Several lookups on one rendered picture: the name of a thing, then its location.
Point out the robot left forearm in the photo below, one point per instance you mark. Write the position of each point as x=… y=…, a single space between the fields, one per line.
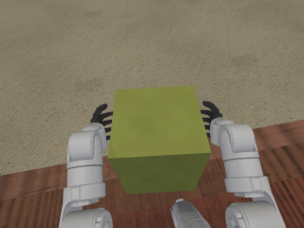
x=84 y=164

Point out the right robot upper arm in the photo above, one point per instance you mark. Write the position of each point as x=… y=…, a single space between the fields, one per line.
x=253 y=214

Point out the left robot upper arm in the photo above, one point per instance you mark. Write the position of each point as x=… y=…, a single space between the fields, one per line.
x=88 y=218

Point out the right robot thigh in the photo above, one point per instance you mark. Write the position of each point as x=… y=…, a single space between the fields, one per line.
x=185 y=215

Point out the carton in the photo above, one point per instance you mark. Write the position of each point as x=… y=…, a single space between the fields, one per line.
x=158 y=142

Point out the robot left hand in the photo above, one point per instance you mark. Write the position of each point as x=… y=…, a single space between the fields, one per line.
x=97 y=117

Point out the robot right forearm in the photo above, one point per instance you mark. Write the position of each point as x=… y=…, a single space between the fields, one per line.
x=244 y=176

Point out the robot right hand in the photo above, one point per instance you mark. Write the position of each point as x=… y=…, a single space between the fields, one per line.
x=212 y=115

